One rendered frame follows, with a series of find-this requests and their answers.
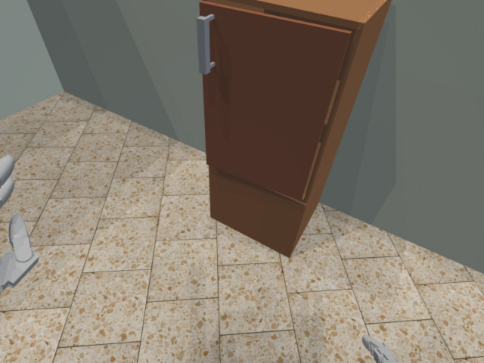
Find robot right hand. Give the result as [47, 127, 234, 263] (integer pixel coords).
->
[362, 335, 401, 363]

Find handle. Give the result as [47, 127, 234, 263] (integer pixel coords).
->
[197, 14, 215, 75]

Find robot left hand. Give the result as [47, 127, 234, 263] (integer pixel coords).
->
[0, 155, 39, 294]

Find cupboard door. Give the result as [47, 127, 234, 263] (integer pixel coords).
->
[199, 1, 352, 201]

